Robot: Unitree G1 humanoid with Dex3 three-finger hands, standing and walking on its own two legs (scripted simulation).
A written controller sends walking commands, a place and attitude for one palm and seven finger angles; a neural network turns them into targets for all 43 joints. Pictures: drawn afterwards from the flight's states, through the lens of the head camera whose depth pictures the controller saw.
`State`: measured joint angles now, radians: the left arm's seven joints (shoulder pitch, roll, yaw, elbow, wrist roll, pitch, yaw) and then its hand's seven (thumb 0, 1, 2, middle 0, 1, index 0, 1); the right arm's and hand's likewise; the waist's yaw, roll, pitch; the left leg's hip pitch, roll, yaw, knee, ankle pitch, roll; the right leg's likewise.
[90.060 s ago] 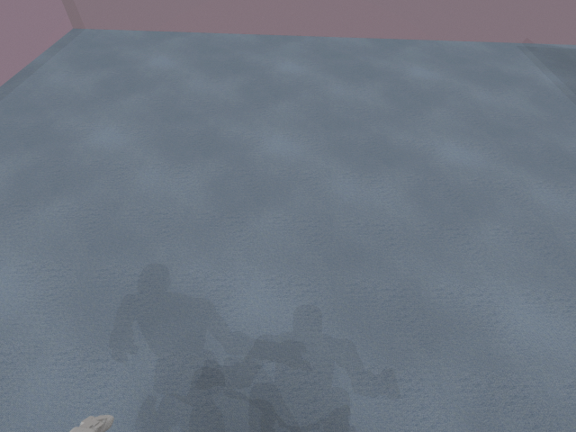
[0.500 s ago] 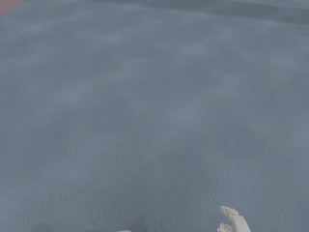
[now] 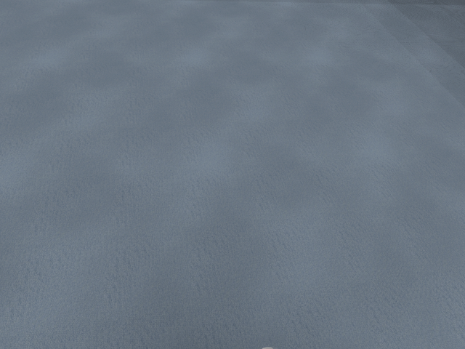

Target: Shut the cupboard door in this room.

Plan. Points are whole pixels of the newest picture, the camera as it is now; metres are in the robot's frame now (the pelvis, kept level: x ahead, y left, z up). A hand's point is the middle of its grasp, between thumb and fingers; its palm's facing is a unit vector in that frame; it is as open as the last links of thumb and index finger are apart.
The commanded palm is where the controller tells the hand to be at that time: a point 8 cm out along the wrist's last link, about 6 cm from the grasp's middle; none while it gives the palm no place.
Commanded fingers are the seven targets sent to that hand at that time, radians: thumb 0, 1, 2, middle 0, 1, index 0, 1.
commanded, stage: turn to face it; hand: left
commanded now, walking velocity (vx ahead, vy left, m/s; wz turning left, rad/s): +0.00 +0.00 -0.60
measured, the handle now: out of the picture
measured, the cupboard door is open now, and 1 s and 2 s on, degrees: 68 68 68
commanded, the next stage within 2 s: none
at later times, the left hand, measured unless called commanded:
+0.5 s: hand (170, 322) +0.18 +0.12 -0.14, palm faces -0.33 -0.91 -0.25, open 7.4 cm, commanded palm none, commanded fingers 0.00 0.90 0.90 -0.20 -0.30 -0.20 -0.30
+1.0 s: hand (159, 310) +0.20 +0.15 -0.16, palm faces -0.54 -0.81 -0.21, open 7.4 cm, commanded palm none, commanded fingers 0.00 0.90 0.90 -0.20 -0.30 -0.20 -0.30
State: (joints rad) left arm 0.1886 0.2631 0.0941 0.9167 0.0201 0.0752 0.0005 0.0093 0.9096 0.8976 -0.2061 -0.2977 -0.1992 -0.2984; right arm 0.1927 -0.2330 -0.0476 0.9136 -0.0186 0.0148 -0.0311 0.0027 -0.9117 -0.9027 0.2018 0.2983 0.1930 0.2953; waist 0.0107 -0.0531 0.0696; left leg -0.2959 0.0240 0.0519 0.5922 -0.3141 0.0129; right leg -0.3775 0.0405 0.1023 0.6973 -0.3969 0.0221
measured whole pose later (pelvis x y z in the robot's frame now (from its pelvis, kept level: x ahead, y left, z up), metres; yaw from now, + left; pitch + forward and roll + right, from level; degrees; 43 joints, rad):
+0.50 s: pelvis -0.01 -0.02 +0.00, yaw -19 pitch +0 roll -1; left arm 0.10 0.20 0.04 0.85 0.02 0.04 -0.01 0.01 0.91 0.90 -0.20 -0.30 -0.20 -0.30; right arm 0.22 -0.27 -0.06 0.94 -0.02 0.07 -0.02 0.00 -0.91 -0.90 0.21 0.30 0.20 0.30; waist -0.04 0.07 0.11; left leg -0.44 0.11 0.07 1.08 -0.50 -0.08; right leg -0.27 0.01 -0.03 0.59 -0.32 -0.01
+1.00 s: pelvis +0.01 +0.02 +0.01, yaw -37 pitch +0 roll -3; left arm 0.18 0.28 0.10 0.90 0.02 0.10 -0.04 0.01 0.91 0.90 -0.20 -0.30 -0.20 -0.30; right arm 0.19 -0.20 -0.02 0.87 -0.03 0.01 -0.02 0.00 -0.91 -0.90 0.21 0.30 0.20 0.30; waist 0.02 -0.02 0.10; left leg -0.23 0.12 0.17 0.50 -0.27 0.01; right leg -0.46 -0.02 -0.04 1.04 -0.45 0.06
